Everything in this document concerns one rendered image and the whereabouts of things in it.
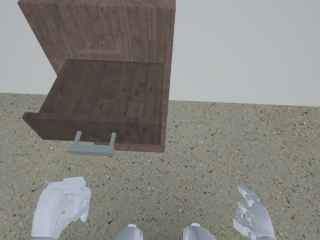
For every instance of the drawer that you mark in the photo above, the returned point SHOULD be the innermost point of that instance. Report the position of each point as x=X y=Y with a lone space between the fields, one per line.
x=101 y=97

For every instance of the left robot hand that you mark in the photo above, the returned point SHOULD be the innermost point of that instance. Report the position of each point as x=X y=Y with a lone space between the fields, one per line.
x=70 y=195

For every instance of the robot thigh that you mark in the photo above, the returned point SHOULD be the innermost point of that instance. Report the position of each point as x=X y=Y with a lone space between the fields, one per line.
x=197 y=233
x=129 y=233

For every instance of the right robot thigh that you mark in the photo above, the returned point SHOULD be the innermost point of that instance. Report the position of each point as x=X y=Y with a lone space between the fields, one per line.
x=197 y=233

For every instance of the right robot hand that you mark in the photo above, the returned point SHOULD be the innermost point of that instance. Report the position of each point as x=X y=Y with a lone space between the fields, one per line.
x=257 y=221

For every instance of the left robot thigh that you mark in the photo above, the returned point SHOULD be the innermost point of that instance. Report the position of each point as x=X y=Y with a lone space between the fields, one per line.
x=129 y=233

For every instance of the cabinet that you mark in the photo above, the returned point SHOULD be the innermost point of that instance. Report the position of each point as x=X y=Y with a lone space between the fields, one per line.
x=142 y=29

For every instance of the handle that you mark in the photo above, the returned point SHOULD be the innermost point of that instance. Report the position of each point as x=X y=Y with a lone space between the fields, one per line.
x=92 y=149
x=100 y=54

